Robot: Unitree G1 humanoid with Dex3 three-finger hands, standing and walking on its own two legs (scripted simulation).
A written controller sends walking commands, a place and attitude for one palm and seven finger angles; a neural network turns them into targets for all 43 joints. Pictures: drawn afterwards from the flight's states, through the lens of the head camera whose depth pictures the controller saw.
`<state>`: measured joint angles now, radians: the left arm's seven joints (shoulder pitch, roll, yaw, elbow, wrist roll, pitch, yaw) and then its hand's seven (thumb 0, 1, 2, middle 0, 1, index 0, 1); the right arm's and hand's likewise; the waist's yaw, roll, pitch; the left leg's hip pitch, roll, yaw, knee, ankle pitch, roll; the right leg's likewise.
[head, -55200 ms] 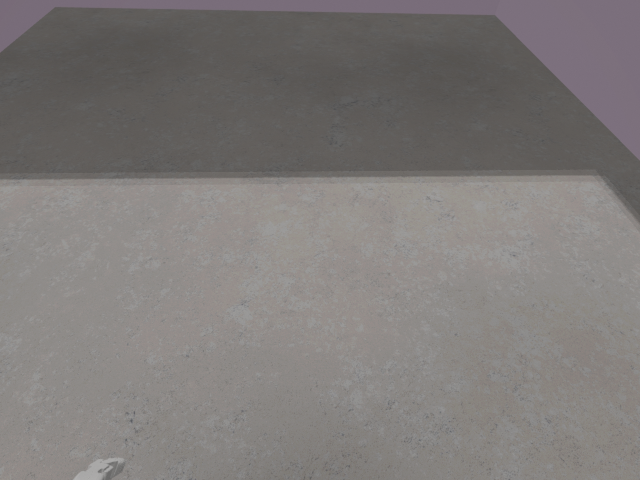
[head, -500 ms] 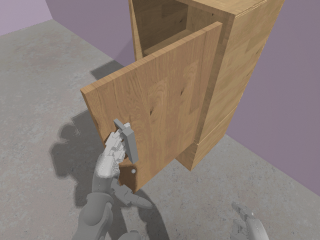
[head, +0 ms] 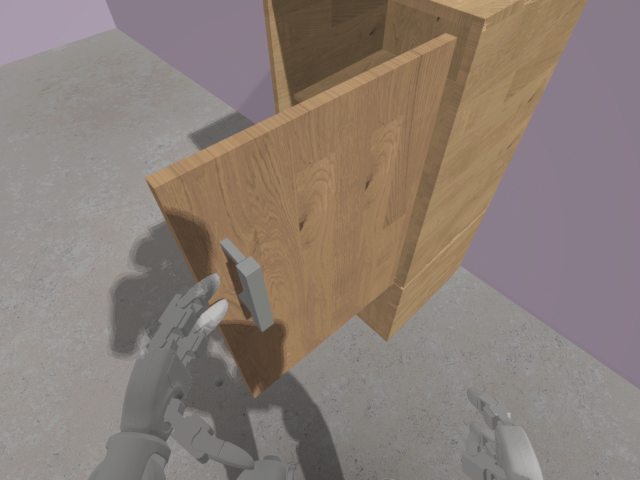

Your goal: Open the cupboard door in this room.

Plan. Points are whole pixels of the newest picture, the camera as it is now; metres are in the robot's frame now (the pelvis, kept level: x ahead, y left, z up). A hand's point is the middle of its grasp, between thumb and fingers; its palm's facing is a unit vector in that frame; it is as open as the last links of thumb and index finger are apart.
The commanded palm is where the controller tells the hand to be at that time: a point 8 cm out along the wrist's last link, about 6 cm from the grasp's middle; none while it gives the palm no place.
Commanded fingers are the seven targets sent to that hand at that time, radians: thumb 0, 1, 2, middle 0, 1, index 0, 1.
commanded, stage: slide the hand sideways off the handle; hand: left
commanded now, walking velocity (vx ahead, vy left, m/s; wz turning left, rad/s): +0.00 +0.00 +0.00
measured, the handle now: (247, 286) +0.33 +0.11 +0.08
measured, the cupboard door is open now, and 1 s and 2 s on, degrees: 87 87 87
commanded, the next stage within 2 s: draw the hand back to the body in 0.22 s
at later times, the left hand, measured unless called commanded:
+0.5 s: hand (171, 399) +0.19 +0.16 +0.09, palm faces -0.03 -1.00 -0.05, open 16.3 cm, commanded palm +0.17 +0.22 +0.10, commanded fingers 0.00 -0.50 0.30 -0.15 -0.30 -0.15 -0.30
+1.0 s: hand (74, 381) +0.19 +0.22 +0.14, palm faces +0.22 -0.93 -0.31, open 15.1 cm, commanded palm +0.15 +0.27 +0.17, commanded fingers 0.00 0.03 0.52 -0.17 -0.30 -0.17 -0.30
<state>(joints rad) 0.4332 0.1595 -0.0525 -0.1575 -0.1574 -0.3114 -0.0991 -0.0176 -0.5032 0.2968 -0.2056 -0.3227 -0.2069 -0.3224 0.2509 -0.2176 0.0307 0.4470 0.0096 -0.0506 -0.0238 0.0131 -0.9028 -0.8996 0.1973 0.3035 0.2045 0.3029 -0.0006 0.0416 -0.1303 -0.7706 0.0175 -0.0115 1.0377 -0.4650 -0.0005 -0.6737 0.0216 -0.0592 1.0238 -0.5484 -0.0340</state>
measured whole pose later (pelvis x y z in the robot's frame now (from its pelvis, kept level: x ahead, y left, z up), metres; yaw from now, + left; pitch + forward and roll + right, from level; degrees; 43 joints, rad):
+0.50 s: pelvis -0.01 +0.00 +0.00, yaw +0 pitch +10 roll -2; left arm 0.51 0.22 0.06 -0.25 -0.25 -0.28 -0.18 -0.02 -0.50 0.30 -0.15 -0.30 -0.16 -0.30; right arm 0.26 -0.22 0.02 0.44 0.03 -0.08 -0.06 0.01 -0.90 -0.90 0.20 0.30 0.20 0.30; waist 0.01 0.06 -0.14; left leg -0.78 0.02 -0.03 1.07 -0.47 0.00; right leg -0.67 0.03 -0.08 1.04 -0.55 -0.04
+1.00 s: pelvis +0.01 +0.02 +0.04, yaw +0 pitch +3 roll -2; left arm 0.59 0.31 0.14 -0.41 -0.09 -0.06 0.05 -0.02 -0.29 0.39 -0.16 -0.30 -0.16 -0.30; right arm 0.26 -0.23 0.05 0.51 0.02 -0.11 -0.11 0.01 -0.90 -0.90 0.20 0.30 0.20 0.30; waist 0.04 0.06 -0.09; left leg -0.47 0.01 0.00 0.79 -0.37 0.02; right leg -0.36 0.02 -0.05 0.73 -0.42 -0.01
